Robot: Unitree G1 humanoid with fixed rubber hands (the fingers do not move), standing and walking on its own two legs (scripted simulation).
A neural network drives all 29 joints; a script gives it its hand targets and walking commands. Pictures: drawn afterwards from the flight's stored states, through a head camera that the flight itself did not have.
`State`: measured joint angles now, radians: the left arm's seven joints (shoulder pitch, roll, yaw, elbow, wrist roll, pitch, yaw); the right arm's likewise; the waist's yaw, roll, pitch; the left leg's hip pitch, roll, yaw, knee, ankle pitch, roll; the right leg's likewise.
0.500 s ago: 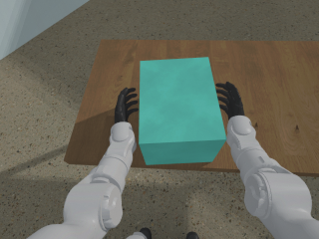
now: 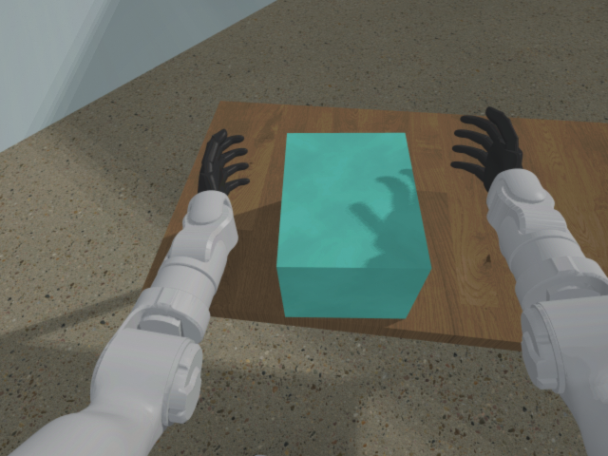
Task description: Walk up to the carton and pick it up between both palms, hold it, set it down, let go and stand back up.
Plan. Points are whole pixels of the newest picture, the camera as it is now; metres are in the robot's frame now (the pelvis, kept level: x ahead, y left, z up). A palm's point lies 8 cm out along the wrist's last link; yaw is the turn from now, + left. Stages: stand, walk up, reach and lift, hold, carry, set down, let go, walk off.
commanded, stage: set down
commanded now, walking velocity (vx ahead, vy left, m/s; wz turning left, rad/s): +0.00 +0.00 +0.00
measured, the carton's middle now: (345, 224) +0.47 +0.01 -0.03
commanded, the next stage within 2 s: none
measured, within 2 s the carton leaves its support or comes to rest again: neither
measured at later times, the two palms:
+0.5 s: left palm (214, 231) +0.38 +0.19 +0.06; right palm (491, 231) +0.42 -0.18 +0.06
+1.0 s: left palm (202, 285) +0.31 +0.19 +0.04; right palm (518, 287) +0.35 -0.21 +0.03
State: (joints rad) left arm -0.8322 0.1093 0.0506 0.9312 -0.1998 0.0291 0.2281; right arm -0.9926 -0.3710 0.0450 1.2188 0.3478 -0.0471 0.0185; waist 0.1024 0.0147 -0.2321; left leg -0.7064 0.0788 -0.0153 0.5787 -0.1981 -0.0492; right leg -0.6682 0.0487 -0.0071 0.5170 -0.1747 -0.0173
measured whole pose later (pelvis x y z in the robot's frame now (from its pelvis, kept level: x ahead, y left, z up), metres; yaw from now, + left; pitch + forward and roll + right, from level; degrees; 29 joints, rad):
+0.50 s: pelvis -0.01 -0.01 +0.01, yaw +2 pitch +13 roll -1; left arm -0.65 0.12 0.01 0.82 -0.19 0.03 0.18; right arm -0.71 -0.29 0.02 0.99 0.28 -0.07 0.01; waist 0.05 0.01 -0.13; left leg -0.57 0.05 -0.04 0.49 -0.15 -0.05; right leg -0.55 0.02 -0.03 0.48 -0.16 -0.02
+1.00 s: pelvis +0.01 +0.00 +0.02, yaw +2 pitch +5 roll -1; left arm -0.20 0.08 -0.04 0.46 -0.11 -0.05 0.17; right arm -0.33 -0.33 0.01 0.82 0.30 -0.25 0.10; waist 0.05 0.02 -0.03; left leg -0.33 0.05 -0.02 0.39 -0.15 -0.04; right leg -0.30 0.02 -0.02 0.38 -0.16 -0.02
